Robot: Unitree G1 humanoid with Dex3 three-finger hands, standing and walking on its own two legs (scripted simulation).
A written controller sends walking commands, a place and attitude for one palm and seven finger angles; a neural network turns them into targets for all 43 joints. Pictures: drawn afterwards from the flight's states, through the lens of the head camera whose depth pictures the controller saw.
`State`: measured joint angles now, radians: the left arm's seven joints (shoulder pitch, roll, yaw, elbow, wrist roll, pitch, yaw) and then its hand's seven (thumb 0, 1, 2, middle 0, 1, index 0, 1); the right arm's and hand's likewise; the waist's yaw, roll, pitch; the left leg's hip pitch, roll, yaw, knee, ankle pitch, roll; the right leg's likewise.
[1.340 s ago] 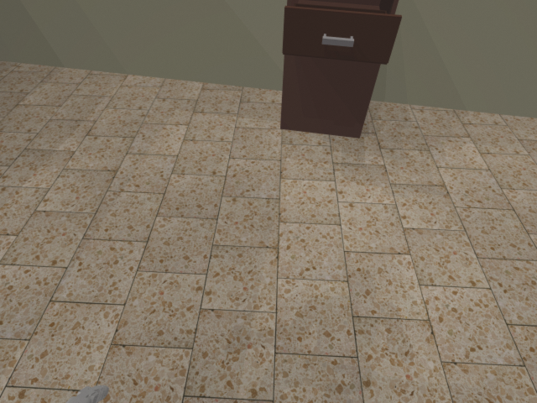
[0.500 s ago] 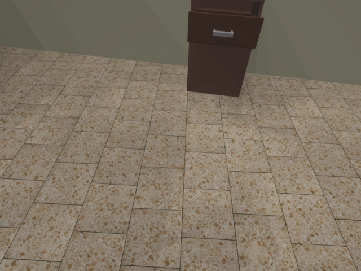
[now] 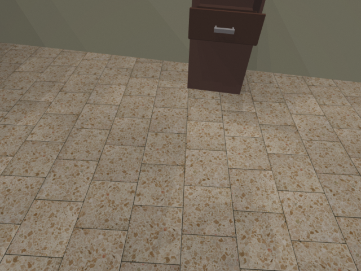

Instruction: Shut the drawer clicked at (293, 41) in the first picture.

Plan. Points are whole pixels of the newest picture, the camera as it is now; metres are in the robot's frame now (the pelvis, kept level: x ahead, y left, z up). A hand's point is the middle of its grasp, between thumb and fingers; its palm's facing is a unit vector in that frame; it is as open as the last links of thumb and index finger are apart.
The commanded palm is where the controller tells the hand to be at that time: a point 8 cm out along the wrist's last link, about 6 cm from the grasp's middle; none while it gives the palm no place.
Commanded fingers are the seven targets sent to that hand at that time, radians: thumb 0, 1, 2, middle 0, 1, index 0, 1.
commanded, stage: look at it before walking up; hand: left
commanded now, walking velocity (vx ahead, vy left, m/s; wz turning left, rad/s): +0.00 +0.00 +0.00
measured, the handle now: (224, 29) +1.45 -0.19 -0.07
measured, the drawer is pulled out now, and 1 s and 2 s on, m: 0.30 0.30 0.30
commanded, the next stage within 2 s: walk to a spot facing it in 0.30 s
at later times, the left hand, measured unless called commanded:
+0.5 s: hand out of the picture +0.08 +0.24 -0.16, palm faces -0.02 -0.95 -0.32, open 7.4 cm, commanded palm none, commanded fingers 0.00 0.90 0.90 -0.20 -0.30 -0.20 -0.30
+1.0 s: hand out of the picture +0.09 +0.15 -0.17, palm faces -0.12 -0.98 -0.15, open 7.4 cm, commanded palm none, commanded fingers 0.00 0.90 0.90 -0.20 -0.30 -0.20 -0.30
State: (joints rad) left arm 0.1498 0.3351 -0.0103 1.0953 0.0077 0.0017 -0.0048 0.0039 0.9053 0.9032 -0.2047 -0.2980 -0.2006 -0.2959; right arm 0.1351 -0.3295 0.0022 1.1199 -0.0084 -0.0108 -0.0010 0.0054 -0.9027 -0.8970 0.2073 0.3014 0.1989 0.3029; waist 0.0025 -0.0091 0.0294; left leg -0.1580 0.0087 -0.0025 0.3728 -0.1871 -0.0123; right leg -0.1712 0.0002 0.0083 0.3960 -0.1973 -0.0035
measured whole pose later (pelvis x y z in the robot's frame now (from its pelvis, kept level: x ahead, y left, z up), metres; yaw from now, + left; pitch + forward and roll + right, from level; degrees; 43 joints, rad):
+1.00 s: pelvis +0.14 -0.02 -0.01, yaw -12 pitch +1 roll +0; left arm 0.47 0.13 0.02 1.09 0.02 -0.05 0.00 0.00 0.91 0.90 -0.20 -0.30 -0.20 -0.30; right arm 0.17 -0.18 -0.05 1.01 -0.02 -0.01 0.02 0.01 -0.91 -0.90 0.20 0.30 0.19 0.30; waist 0.03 -0.01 0.04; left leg -0.59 0.10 0.07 0.94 -0.26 -0.04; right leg -0.05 0.04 0.08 0.38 -0.34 -0.04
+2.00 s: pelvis +0.56 -0.10 -0.02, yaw -28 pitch -1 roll -3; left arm 0.36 0.21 0.06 1.10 0.02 -0.04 -0.01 -0.01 0.92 0.90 -0.20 -0.30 -0.20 -0.30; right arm 0.19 -0.20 -0.06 1.00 -0.03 -0.06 0.02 0.01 -0.93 -0.90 0.20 0.30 0.19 0.30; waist 0.01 -0.02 0.02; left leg -0.41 0.12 0.14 0.62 -0.23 0.01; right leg -0.08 -0.02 -0.09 0.53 -0.42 0.02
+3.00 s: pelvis +0.84 -0.32 -0.01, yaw -30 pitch -2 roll -1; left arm 0.18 0.18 0.05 0.99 0.02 -0.01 0.02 -0.01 0.93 0.90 -0.20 -0.30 -0.20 -0.30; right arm 0.17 -0.17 -0.04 0.99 -0.02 0.04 0.01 0.00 -0.91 -0.90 0.20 0.30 0.19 0.30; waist 0.00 -0.01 0.04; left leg -0.41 0.09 0.12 0.77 -0.36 -0.03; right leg -0.17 -0.04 -0.31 0.53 -0.32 -0.06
